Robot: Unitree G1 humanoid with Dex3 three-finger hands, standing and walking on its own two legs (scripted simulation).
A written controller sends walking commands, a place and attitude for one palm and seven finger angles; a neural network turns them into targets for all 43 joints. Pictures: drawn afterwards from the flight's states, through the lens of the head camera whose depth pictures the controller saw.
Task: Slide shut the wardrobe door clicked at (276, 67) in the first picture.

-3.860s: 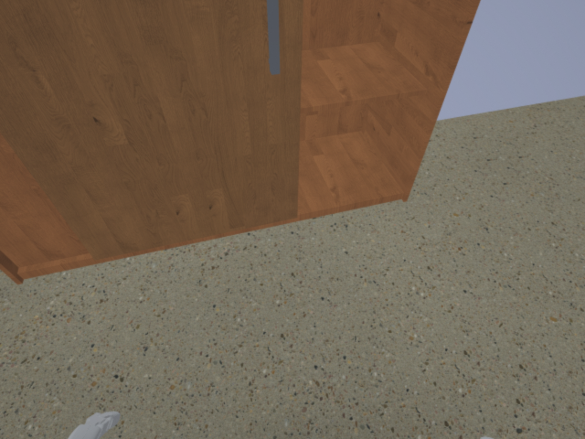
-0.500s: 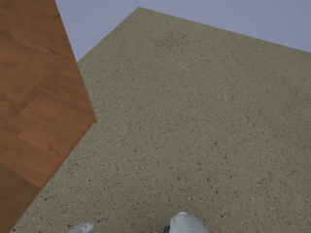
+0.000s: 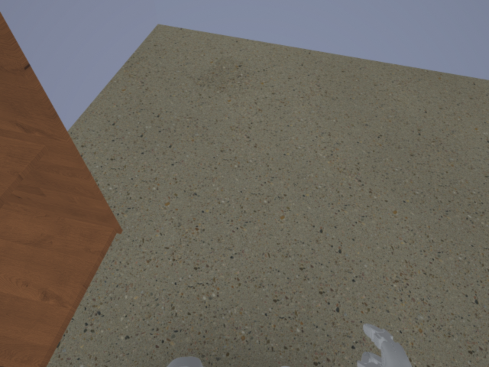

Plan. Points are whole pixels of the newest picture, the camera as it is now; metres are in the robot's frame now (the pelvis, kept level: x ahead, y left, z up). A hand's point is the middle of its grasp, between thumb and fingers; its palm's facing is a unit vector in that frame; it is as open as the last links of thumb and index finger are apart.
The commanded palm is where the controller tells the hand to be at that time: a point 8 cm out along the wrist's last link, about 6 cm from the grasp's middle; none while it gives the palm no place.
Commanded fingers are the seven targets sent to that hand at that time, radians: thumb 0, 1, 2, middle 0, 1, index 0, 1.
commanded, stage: walk to a spot facing it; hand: left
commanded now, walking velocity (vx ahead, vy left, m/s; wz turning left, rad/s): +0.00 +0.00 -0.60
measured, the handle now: out of the picture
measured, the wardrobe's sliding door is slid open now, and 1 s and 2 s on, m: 0.54 0.54 0.54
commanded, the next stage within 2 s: turn to face it in 1.62 s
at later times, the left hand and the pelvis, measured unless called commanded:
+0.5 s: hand (177, 341) +0.17 +0.14 -0.13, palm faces -0.31 -0.90 -0.30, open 7.4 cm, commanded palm none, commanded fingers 0.00 0.90 0.90 -0.20 -0.30 -0.20 -0.30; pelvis +0.00 -0.02 +0.01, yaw -19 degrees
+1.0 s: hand (166, 340) +0.17 +0.16 -0.16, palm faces -0.52 -0.83 -0.20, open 7.4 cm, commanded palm none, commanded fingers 0.00 0.90 0.90 -0.20 -0.30 -0.20 -0.30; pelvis +0.00 +0.02 +0.01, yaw -36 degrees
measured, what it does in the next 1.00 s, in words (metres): steps on the spot, turning right: right foot, then left foot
